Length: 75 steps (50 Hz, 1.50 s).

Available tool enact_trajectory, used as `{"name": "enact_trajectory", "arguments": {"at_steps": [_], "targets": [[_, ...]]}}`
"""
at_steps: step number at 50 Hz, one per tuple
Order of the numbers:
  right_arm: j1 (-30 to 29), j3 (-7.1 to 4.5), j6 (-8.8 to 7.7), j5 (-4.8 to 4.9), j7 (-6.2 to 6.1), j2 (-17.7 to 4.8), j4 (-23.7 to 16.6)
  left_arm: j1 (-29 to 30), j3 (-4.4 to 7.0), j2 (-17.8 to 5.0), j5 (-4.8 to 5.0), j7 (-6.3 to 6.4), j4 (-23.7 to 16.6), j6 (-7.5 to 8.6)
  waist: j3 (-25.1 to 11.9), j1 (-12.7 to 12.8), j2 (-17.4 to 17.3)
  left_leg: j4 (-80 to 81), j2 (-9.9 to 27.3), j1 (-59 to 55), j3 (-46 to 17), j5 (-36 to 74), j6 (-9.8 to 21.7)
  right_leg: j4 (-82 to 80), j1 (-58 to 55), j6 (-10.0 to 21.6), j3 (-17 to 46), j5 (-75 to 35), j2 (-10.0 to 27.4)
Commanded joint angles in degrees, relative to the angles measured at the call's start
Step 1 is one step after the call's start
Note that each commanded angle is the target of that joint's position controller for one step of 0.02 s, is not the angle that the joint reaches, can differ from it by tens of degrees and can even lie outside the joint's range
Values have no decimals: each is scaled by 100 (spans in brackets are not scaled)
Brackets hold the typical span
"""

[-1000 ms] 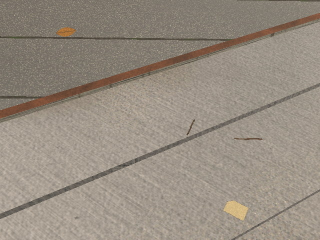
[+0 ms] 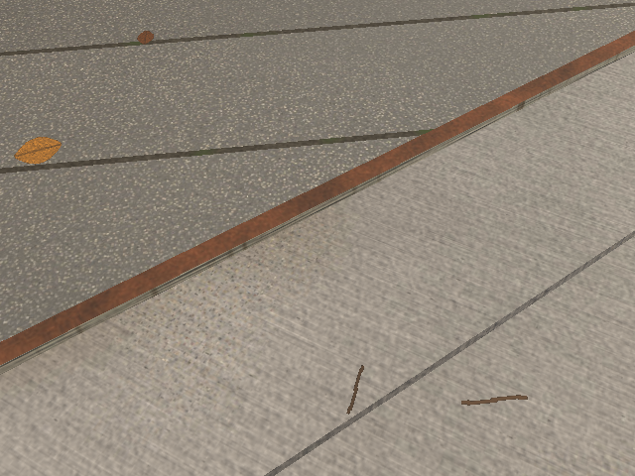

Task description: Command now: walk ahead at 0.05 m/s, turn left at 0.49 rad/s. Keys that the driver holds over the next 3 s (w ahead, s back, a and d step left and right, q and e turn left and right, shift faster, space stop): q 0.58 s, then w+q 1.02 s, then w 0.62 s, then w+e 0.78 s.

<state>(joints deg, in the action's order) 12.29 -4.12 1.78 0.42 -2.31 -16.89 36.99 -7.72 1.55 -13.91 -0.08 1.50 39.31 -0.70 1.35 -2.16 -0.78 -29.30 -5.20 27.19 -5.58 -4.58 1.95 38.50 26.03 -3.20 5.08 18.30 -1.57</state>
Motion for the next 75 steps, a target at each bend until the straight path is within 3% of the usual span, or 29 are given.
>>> {"name": "enact_trajectory", "arguments": {"at_steps": [1,2,3,4,7,14,20,22,23,24,25,27,29,33,42,44,45,46,48,52,62,67,68,69,70,71,72,73,75], "targets": [[-252,-211,9,51,-56,-720,-470,-690,257,-614,-10,-25,-176,107,-866,443,-777,862,994,15,-1657,-2036,636,-1142,-1425,327,-214,-482,-17],[-257,-155,-8,52,-36,-480,-565,-873,389,-1095,-148,14,-166,109,-828,427,49,49,609,846,-1152,-2387,267,-1626,-1975,798,732,-4,981],[-481,-130,-82,99,10,-369,-743,-744,494,-1365,-306,11,-164,88,-595,371,1789,-1585,-166,1424,80,-2666,2,-2443,-1587,1577,2271,52,2094],[-200,-252,-129,14,36,-749,-608,-284,392,-1056,-394,36,-430,164,-611,225,1531,-3010,147,1299,-225,-2629,-173,-2464,-1369,1859,2538,-509,2400],[333,-295,47,-16,31,-732,-211,408,236,-552,-61,132,-636,211,-498,-28,628,-4363,271,1393,-125,-1855,-490,-2030,-1435,1381,1042,-1455,1653],[-548,-14,53,60,181,-179,-711,-213,380,-927,-88,219,-464,13,-640,515,1006,-2616,702,929,506,-1813,-781,-1880,-2170,1607,100,-2326,1713],[-47,-121,74,69,355,-407,-599,-30,516,-1177,139,118,-345,-8,-727,200,1172,-218,516,-755,1025,-1085,-205,-1369,-1806,1308,-333,-2550,1860],[381,-304,64,39,280,-848,-480,-400,453,-822,68,76,-159,29,-765,145,121,709,858,-2236,136,534,272,-19,-604,517,-1075,-1111,1311],[361,-418,57,-5,178,-1519,-674,-357,305,-406,-282,23,-438,41,-688,361,-1816,583,2414,-2940,-1958,2856,1111,1788,1218,-94,-1362,1938,503],[496,-382,-52,-243,223,-1390,-739,309,381,-685,-176,90,-601,82,-1061,-225,-1476,867,2774,-2446,-2377,2311,1911,2676,1529,-151,-402,2087,237],[252,-318,-142,-256,229,-1192,-723,474,436,-846,-26,119,-587,65,-811,-127,-936,930,2391,-2289,-1929,1619,1702,3001,1613,-109,-197,1598,352],[-330,-220,-143,-12,147,-827,-762,290,472,-818,-68,197,-394,10,-638,139,-541,884,1794,-2028,-1381,808,1133,2735,1621,-123,-104,696,426],[-527,-162,-102,4,82,-754,-819,162,470,-758,-102,191,-394,20,-709,288,-696,862,1616,-1728,-1276,1088,1092,2731,1259,-186,-151,303,286],[-76,-185,-154,40,30,-815,-688,261,415,-692,19,53,-409,166,-700,81,-846,1450,1494,-1769,-1794,-2204,1147,1355,1097,-88,-200,-71,165],[-85,-192,-214,115,130,-891,-564,-45,449,-691,199,-201,-317,632,-244,398,-760,1254,1148,-752,-2439,-2894,1065,-1248,-1063,342,-245,-202,-97],[-261,-77,-237,103,133,-494,-644,-894,561,-944,135,-138,-90,673,-526,800,-267,38,611,431,-1899,-3109,571,-1777,-2872,617,297,-391,652],[-115,34,-270,150,154,-81,-738,-1325,605,-1334,-40,-90,-49,648,-786,755,911,-1723,-59,1432,-705,-2966,191,-2325,-3587,1102,1931,1231,1823],[-249,-54,-337,158,162,-493,-943,-1268,661,-1505,-157,-139,-41,661,-274,618,1370,-2709,251,2260,-457,-2785,122,-2760,-2996,1645,3314,2420,2554],[-94,-156,-336,90,214,-778,-713,-790,481,-906,25,-70,-168,651,246,451,968,-3559,612,2581,-332,-1982,-89,-2803,-2757,1467,2455,2093,2117],[-258,-91,-379,66,302,-431,-650,-882,378,-792,-78,-22,-73,678,239,497,686,-4083,808,2431,-107,-738,-251,-2925,-2444,1149,685,-198,1603],[-1412,106,-373,110,567,-59,-937,-1311,420,-1193,75,-36,365,531,639,820,556,-1530,970,1685,711,93,-179,-3049,-2727,1123,-911,-1797,1748],[-164,-250,-312,93,596,-761,-709,-1466,477,-1526,160,-19,491,331,-527,-119,590,-503,-32,-1233,1544,-627,531,-395,-2845,784,-1641,-6606,1629],[503,-425,-258,122,510,-1041,-518,-1797,411,-1445,158,-29,530,371,-1065,-392,330,-289,-26,-3120,1293,-106,751,828,-1693,573,-1613,-6056,1495],[995,-521,-196,223,430,-1409,-381,-1998,195,-949,-36,-148,336,452,-1644,-365,-685,-220,1272,-5490,-722,-714,1413,2734,770,253,-1380,-1033,1028],[1555,-491,-266,185,391,-1451,-383,-1542,57,-728,26,-225,18,667,-2943,-543,-916,675,2453,-6071,-3590,-2199,2154,4112,1644,216,-457,1389,301],[1576,-379,-356,56,407,-1139,-272,-675,180,-1078,268,-244,-142,778,-2406,-797,-300,1172,2414,-5454,-3310,-1891,1806,4279,2010,298,-51,905,515],[1043,-309,-439,46,408,-998,-303,-250,159,-1085,284,-212,-377,832,-1496,-578,-139,1185,2180,-4500,-2621,-1415,1570,3836,2105,372,-74,423,726],[587,-231,-473,35,395,-805,-318,-79,146,-1003,120,-159,-321,831,-950,-309,204,1257,1827,-3501,-1859,-965,1303,3444,1728,384,-173,192,917],[70,-159,-493,-78,340,-692,-449,-538,164,-952,63,-189,-277,729,-629,218,-289,1546,1542,-2301,-1459,-963,1425,3234,1115,259,-137,3,1011]]}}
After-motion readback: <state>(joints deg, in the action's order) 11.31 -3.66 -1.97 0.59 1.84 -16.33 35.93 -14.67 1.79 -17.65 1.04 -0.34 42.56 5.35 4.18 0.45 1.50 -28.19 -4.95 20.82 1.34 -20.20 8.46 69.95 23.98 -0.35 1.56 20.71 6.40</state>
